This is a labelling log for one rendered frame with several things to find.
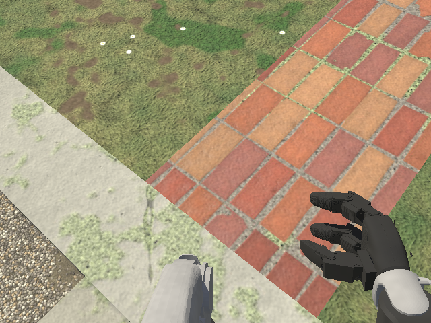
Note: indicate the left robot thigh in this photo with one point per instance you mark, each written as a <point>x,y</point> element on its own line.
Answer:
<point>183,293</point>

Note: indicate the robot right hand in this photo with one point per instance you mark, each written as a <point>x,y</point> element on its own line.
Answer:
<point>376,249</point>

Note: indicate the robot right forearm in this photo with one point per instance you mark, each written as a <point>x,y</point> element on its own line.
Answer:
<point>399,298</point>

